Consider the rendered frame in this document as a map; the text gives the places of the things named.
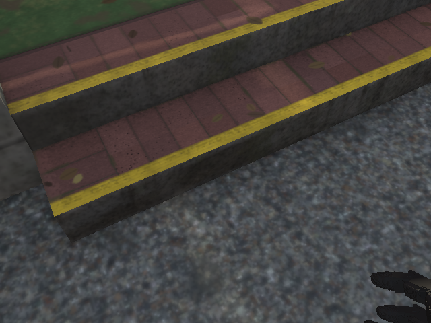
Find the robot right hand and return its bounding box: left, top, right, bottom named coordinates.
left=364, top=270, right=431, bottom=323

